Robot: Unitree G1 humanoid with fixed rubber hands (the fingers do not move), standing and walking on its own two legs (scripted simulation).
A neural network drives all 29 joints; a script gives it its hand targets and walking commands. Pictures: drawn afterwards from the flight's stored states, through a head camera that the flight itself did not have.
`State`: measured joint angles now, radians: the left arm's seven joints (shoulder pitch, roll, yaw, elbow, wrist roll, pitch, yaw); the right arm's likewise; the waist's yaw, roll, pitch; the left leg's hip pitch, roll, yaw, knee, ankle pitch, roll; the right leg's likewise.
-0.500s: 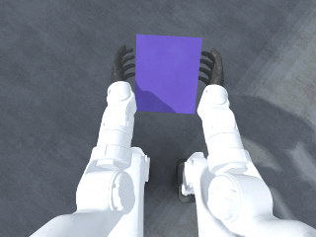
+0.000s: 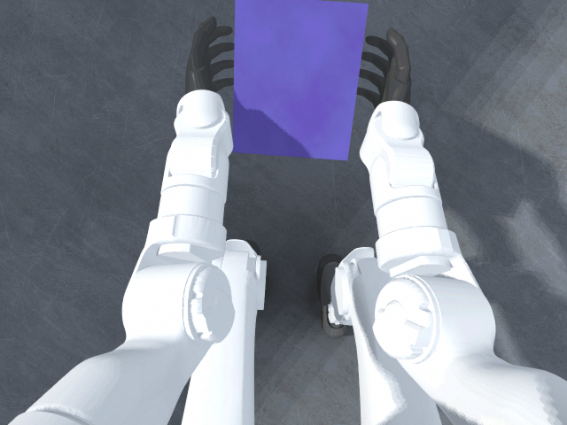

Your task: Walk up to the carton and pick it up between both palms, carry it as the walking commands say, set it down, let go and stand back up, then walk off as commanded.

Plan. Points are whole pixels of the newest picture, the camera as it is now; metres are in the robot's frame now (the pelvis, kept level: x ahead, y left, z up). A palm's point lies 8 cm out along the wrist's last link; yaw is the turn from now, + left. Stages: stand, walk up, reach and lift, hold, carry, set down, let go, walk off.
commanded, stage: set down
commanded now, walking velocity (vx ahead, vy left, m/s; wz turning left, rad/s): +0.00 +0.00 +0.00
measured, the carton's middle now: (295, 84) +0.53 +0.04 -0.21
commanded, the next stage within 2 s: none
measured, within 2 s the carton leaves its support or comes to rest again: neither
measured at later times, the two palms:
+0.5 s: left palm (218, 89) +0.52 +0.16 -0.22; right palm (373, 101) +0.52 -0.07 -0.21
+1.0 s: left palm (224, 94) +0.54 +0.16 -0.31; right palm (360, 102) +0.54 -0.07 -0.29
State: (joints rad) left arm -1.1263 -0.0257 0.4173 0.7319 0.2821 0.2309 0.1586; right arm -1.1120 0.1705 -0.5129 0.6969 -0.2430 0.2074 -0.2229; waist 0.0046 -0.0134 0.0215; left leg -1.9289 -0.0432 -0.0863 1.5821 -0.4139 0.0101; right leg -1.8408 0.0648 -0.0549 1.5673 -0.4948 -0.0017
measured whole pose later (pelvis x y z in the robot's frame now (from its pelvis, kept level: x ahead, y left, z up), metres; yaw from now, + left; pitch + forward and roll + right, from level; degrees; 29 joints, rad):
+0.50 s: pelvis -0.01 +0.00 -0.06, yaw -1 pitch +45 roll -7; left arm -1.31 0.05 0.42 0.77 0.28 0.26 0.13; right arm -1.28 0.12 -0.51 0.68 -0.24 0.25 -0.22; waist 0.01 -0.01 0.16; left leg -2.11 -0.04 -0.08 1.78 -0.46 0.01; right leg -2.02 0.08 -0.05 1.77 -0.54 0.01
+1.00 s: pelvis -0.01 +0.00 -0.10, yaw -1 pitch +40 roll -6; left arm -1.50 0.18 0.36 0.84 0.18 0.26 0.08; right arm -1.47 0.05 -0.50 0.68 -0.24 0.27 -0.19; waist 0.02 -0.02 0.42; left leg -2.17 -0.04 -0.07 1.97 -0.50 0.01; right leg -2.08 0.09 -0.05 1.96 -0.60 0.02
